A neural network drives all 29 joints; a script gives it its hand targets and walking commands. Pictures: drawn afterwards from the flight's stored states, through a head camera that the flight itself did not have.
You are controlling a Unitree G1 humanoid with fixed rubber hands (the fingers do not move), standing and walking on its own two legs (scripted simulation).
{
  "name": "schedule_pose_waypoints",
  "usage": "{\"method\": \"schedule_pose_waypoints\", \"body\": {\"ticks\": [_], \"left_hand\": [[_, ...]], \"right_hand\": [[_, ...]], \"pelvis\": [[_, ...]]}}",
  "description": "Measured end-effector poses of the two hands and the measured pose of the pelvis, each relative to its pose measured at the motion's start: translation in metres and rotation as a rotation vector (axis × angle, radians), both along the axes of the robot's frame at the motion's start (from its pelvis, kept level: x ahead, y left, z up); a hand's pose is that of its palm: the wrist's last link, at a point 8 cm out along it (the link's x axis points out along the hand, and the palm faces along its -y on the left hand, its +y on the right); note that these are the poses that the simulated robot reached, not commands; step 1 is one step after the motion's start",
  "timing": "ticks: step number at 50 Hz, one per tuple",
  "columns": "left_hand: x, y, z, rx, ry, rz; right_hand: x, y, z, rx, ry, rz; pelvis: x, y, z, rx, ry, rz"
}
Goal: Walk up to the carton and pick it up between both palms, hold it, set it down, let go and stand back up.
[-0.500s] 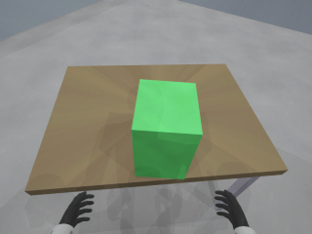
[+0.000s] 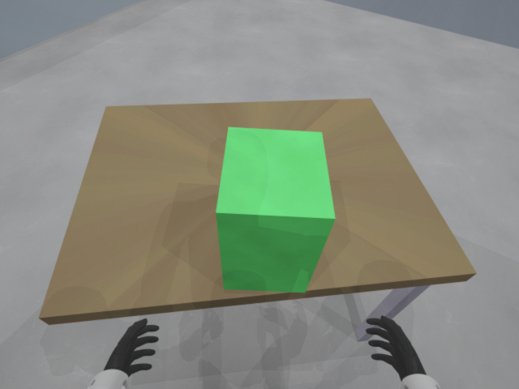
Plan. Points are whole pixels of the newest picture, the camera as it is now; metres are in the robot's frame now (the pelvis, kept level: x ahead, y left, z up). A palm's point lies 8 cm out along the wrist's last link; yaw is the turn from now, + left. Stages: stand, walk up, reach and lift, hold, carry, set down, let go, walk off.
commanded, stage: stand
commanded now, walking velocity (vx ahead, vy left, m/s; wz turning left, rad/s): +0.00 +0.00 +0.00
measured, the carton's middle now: (269, 215) +0.41 +0.00 -0.01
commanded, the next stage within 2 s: none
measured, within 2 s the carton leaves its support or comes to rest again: neither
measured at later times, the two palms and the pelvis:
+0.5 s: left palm out of the picture +0.05 +0.25 -0.12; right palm out of the picture +0.07 -0.23 -0.12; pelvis -0.01 +0.00 -0.01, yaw +4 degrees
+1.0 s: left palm out of the picture +0.00 +0.25 -0.13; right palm out of the picture +0.05 -0.23 -0.13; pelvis -0.01 +0.00 -0.01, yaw +4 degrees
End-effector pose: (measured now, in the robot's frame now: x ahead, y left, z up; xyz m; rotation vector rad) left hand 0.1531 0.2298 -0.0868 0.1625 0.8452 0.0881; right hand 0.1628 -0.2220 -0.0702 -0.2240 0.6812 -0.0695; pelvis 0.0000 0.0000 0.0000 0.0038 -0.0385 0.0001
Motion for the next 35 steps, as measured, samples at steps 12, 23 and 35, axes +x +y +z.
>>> {"method": "schedule_pose_waypoints", "body": {"ticks": [12,23,35], "left_hand": [[-0.041,0.022,-0.012,0.071,0.03,0.051],[-0.097,0.024,-0.032,0.055,0.146,0.12],[-0.141,0.022,-0.041,0.041,0.257,0.161]], "right_hand": [[-0.066,-0.015,-0.048,-0.016,0.346,-0.034],[-0.092,-0.011,-0.054,-0.023,0.405,-0.035],[-0.102,-0.006,-0.056,-0.016,0.432,-0.039]], "pelvis": [[-0.006,0.003,-0.009,-0.017,0.052,0.033],[-0.013,0.004,-0.011,-0.017,0.054,0.059],[-0.016,0.006,-0.009,-0.017,0.059,0.067]]}}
